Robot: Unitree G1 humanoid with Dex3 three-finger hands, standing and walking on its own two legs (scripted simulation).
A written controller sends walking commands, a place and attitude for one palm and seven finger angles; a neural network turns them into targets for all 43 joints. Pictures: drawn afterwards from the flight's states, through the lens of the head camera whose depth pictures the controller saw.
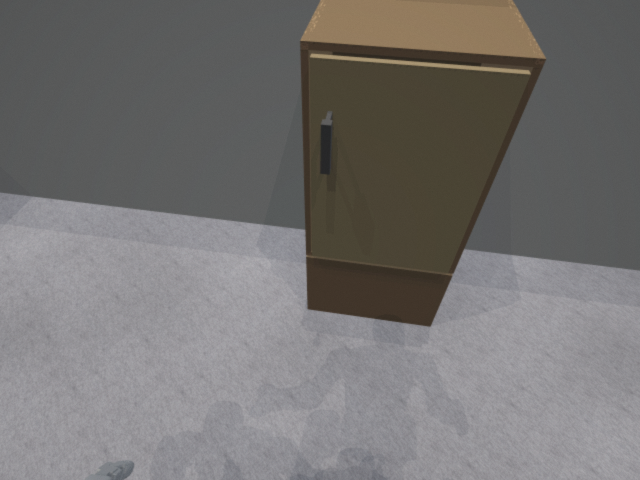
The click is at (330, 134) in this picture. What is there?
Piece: cupboard door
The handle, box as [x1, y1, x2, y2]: [320, 111, 332, 174]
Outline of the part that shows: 332,111 328,111 326,118 322,119 321,122 320,173 329,174 330,169 332,121 330,119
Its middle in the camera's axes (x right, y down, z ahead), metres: +0.01 -0.21 +0.84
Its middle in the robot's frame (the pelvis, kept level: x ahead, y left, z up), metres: +0.77 +0.02 +0.00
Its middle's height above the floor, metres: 0.77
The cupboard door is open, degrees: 0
